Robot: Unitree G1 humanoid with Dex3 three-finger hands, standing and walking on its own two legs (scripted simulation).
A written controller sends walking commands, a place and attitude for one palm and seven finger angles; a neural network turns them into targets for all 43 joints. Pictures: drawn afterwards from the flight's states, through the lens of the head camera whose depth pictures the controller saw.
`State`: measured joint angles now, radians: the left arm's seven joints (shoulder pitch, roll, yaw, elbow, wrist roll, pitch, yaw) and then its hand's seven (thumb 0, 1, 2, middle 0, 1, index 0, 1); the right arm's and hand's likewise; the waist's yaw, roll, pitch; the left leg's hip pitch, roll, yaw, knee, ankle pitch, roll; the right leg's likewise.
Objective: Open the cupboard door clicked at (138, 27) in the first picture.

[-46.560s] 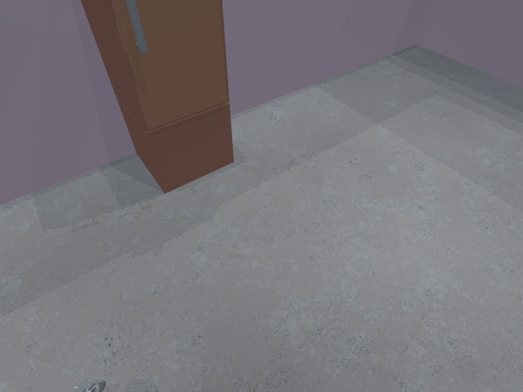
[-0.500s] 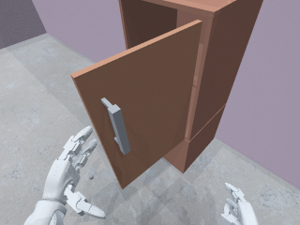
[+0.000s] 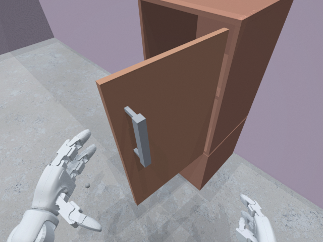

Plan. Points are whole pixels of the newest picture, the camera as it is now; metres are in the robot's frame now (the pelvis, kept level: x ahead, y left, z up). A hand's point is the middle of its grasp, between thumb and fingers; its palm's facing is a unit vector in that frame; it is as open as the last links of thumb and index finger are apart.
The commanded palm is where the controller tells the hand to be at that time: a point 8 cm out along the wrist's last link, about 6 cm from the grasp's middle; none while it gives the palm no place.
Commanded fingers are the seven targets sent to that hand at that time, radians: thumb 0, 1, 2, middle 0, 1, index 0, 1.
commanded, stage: draw the hand back to the body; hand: left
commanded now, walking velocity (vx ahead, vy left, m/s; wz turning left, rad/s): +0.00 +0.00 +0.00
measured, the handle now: (137, 138) +0.34 +0.10 +0.10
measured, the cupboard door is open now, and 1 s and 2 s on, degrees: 84 84 84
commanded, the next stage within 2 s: step back with the hand held close in 1.16 s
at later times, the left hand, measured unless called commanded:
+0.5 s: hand (50, 167) +0.22 +0.24 +0.15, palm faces +0.33 -0.87 -0.36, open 12.5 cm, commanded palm +0.17 +0.29 +0.17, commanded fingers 0.00 0.44 0.70 -0.18 -0.30 -0.18 -0.30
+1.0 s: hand (38, 155) +0.23 +0.26 +0.17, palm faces +0.42 -0.82 -0.38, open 7.6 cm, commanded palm +0.18 +0.30 +0.19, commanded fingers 0.00 0.90 0.90 -0.20 -0.30 -0.20 -0.30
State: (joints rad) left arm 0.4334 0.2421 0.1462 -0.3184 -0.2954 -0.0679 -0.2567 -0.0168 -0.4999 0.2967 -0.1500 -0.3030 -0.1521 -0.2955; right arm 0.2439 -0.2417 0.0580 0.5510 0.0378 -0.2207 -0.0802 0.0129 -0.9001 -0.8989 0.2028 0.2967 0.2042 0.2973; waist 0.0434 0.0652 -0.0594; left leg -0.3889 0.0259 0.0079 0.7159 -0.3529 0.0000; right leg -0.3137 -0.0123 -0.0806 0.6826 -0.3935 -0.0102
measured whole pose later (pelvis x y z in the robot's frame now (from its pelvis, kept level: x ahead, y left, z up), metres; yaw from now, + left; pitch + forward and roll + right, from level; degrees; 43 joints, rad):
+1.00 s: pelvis +0.03 +0.01 +0.03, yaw -3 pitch -3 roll +0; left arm 0.44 0.32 0.33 -0.36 -0.06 -0.06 0.11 0.01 0.85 0.88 -0.20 -0.30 -0.21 -0.30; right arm 0.18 -0.23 0.02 0.64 -0.01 -0.08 -0.07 0.01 -0.90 -0.90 0.20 0.30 0.20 0.30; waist 0.08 0.05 0.02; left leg -0.09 0.02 0.06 0.40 -0.25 0.01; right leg -0.03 0.00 -0.03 0.34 -0.26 0.00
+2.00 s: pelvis -0.09 +0.04 +0.01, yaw -3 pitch +0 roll -1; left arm 0.54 0.37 0.43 -0.53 -0.03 -0.22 0.15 0.01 0.89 0.90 -0.21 -0.30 -0.21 -0.30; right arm 0.20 -0.21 0.00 0.58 0.01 -0.08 -0.07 0.01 -0.90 -0.90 0.20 0.30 0.21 0.30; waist 0.02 0.02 0.07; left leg -0.45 0.01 0.06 0.64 -0.29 0.02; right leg -0.35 0.00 0.01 0.58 -0.22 0.02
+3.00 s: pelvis -0.29 +0.06 +0.02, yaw -6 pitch +0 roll +1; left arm 0.50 0.36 0.37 -0.40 -0.03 -0.17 0.16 0.01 0.89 0.90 -0.21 -0.30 -0.21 -0.30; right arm 0.31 -0.22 0.00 0.71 -0.01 -0.10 -0.11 0.01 -0.90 -0.90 0.20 0.30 0.21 0.30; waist 0.01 -0.02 -0.09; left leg -0.38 0.04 0.06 0.74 -0.34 0.01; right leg -0.18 0.01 -0.07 0.46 -0.30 -0.06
